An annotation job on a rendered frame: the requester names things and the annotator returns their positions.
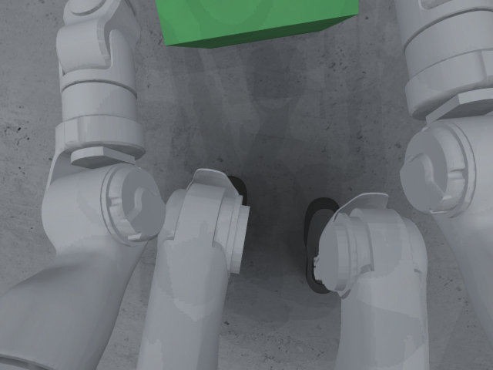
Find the robot left foot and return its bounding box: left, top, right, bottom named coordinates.
left=227, top=176, right=247, bottom=206

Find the robot left shin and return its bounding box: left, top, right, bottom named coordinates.
left=157, top=169, right=239, bottom=251

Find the robot right forearm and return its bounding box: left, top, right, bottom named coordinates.
left=394, top=0, right=493, bottom=125

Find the carton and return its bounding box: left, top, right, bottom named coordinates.
left=155, top=0, right=359, bottom=49

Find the robot left upper arm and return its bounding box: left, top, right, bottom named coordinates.
left=0, top=163, right=166, bottom=370

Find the robot right upper arm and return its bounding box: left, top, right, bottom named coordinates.
left=400, top=115, right=493, bottom=349

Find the robot left forearm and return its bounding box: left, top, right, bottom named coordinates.
left=44, top=0, right=146, bottom=196

